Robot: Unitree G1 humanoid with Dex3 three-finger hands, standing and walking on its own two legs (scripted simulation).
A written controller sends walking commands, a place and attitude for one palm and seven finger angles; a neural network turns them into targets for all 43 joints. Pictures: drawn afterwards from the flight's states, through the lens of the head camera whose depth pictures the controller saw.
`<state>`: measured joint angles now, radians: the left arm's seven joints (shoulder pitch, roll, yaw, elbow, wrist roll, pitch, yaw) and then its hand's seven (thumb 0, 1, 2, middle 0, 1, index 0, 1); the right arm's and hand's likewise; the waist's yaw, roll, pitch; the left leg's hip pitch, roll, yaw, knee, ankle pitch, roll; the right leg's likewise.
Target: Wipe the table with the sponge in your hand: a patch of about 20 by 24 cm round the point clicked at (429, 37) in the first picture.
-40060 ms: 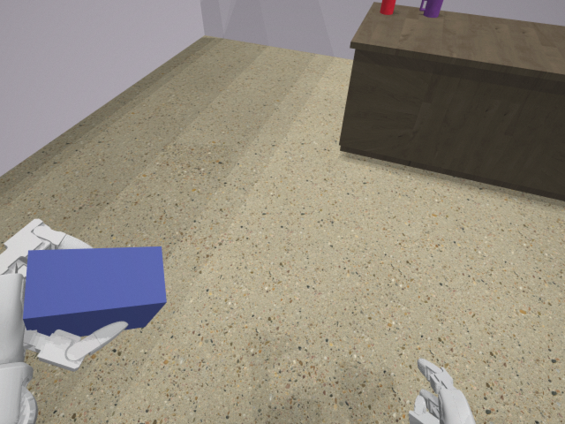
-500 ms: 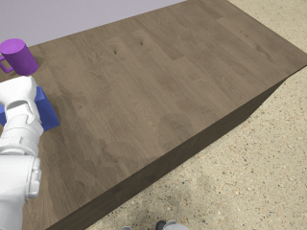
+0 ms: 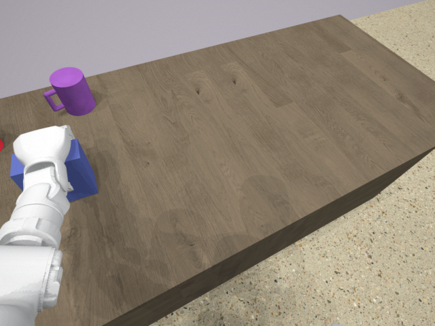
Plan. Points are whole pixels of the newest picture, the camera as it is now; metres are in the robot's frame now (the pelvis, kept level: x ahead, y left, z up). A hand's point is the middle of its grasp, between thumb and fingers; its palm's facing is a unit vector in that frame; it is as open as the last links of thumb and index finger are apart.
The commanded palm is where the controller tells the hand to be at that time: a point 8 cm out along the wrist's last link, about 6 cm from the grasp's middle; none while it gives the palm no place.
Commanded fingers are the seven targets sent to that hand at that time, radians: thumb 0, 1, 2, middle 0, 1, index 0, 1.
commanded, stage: wipe back along the first lane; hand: left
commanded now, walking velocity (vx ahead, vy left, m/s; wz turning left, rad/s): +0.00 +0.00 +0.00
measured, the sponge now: (62, 180) +0.40 +0.34 -0.04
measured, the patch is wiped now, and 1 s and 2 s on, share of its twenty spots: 1.00 1.00 1.00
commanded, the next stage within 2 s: lift the sponge slowly off the table in 1.62 s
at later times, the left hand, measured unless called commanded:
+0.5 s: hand (57, 186) +0.36 +0.32 +0.00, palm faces -0.10 -0.02 -0.99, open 10.3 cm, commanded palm +0.32 +0.29 +0.04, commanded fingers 0.00 0.10 1.30 -1.20 -1.60 -1.20 -1.60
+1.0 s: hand (62, 216) +0.30 +0.29 +0.00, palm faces -0.07 -0.03 -1.00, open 10.3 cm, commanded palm +0.27 +0.27 +0.04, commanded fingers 0.00 0.10 1.30 -1.20 -1.60 -1.20 -1.60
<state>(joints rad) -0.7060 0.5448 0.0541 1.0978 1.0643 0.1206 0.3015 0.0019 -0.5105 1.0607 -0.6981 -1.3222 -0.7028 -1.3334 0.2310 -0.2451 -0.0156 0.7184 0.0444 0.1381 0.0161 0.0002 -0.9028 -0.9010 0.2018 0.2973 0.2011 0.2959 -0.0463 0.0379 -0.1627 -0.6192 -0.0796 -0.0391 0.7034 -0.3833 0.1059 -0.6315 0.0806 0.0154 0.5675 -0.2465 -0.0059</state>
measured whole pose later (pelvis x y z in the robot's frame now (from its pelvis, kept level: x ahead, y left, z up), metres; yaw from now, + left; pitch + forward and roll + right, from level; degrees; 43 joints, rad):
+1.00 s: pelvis -0.02 -0.02 +0.01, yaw +1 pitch +10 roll -2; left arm -0.31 0.40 -0.06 0.70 1.00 0.28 0.33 0.00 -0.48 1.06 -0.65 -1.37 -0.66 -1.38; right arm 0.15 -0.24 -0.01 0.67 0.07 0.16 -0.02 0.00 -0.90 -0.90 0.20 0.30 0.20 0.30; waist 0.03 0.04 -0.15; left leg -0.46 -0.08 -0.04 0.63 -0.34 0.08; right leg -0.49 0.08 0.02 0.54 -0.23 -0.03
